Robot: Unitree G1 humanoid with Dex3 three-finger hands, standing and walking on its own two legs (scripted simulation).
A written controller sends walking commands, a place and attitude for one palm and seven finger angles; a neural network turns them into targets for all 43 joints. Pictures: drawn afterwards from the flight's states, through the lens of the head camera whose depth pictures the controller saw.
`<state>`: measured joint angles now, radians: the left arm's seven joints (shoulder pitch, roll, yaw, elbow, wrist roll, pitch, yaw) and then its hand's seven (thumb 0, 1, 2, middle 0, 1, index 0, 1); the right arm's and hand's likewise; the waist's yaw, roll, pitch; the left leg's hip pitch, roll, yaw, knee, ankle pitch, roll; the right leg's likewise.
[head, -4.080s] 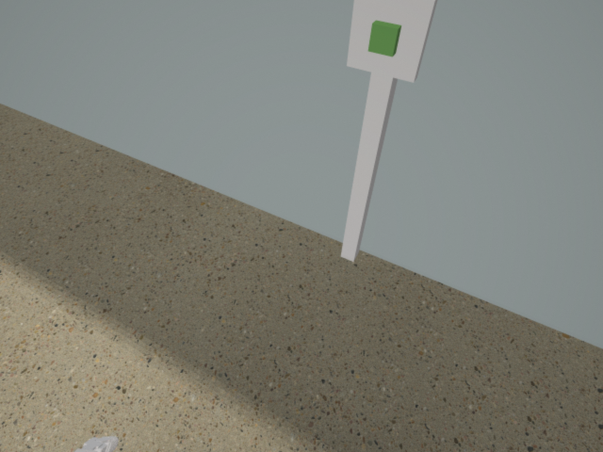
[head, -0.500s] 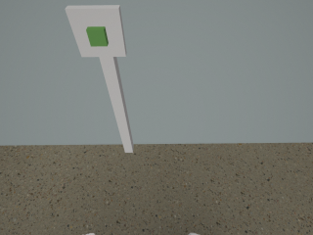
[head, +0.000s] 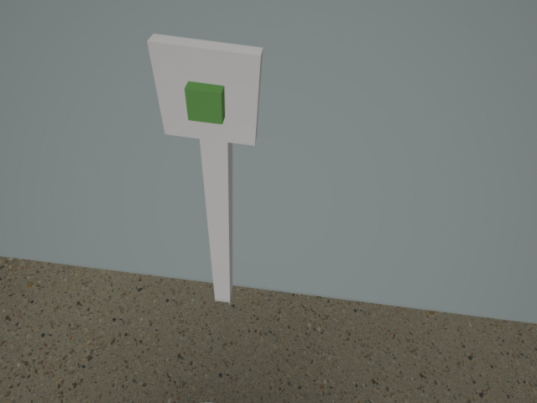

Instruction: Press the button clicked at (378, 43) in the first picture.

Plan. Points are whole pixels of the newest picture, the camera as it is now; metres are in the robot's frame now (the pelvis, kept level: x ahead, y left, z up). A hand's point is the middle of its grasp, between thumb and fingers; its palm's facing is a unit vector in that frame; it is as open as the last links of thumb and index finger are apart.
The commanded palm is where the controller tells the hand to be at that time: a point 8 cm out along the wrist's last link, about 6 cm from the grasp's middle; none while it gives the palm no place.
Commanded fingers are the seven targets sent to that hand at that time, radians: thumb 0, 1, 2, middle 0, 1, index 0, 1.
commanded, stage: come to a stop and stand still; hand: left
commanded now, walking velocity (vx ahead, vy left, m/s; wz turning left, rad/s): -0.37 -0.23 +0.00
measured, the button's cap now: (206, 102) +0.55 +0.17 +0.15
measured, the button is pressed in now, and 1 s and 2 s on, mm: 0 0 0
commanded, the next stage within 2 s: look again from close up in 1.26 s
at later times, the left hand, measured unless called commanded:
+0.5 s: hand out of the picture +0.12 +0.15 -0.15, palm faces +0.02 -0.96 -0.26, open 7.4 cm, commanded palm none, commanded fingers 0.00 0.90 0.90 -0.20 -0.30 -0.20 -0.30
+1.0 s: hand out of the picture -0.01 +0.20 -0.17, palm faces +0.07 -0.98 -0.21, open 7.4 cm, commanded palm none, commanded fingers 0.00 0.90 0.90 -0.20 -0.30 -0.20 -0.30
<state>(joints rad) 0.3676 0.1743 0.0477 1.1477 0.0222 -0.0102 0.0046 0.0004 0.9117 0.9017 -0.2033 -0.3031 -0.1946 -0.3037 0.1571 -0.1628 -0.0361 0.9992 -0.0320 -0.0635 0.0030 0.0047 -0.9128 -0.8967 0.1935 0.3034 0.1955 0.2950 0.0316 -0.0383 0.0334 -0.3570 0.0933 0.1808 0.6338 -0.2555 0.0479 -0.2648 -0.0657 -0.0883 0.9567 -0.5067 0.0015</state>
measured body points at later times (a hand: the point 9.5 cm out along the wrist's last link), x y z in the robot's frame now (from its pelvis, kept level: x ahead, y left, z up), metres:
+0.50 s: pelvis +0.04 -0.04 +0.01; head +0.08 -0.07 +0.45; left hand +0.12 +0.20 -0.13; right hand +0.07 -0.27 -0.17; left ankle +0.01 +0.09 -0.66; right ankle +0.08 -0.14 -0.73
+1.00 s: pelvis +0.01 +0.02 +0.01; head +0.02 +0.03 +0.46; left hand -0.01 +0.26 -0.15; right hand +0.03 -0.21 -0.14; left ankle -0.02 +0.12 -0.73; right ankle +0.00 -0.11 -0.73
